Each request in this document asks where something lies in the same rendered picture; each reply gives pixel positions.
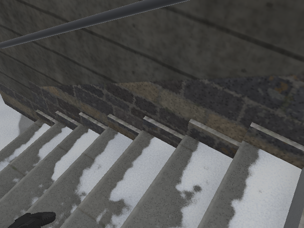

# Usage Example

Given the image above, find stairs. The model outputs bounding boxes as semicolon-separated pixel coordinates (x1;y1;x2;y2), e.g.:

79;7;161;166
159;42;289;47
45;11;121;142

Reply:
0;119;304;228

